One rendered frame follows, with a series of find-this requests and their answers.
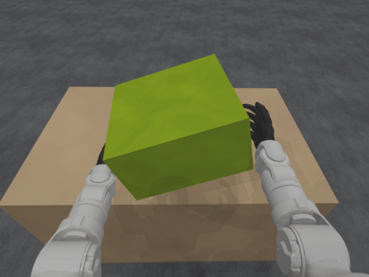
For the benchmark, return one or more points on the pedestal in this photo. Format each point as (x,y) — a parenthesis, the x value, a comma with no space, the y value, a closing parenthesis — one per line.
(226,219)

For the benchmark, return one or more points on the robot left upper arm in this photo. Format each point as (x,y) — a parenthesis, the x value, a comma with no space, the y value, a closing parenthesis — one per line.
(69,259)

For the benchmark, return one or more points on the right robot hand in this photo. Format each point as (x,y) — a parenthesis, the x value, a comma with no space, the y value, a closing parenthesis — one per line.
(262,125)

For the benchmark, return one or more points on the left robot forearm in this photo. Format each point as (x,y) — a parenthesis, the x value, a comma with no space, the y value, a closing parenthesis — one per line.
(90,210)

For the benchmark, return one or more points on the left robot hand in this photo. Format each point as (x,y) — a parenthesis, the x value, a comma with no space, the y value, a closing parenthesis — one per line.
(100,159)

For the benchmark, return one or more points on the robot right upper arm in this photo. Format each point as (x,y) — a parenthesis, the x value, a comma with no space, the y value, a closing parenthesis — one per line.
(305,250)

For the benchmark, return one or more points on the right robot forearm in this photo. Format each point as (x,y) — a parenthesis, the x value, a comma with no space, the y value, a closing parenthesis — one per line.
(283,191)

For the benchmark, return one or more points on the carton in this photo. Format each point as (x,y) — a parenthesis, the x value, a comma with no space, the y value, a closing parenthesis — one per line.
(177,128)

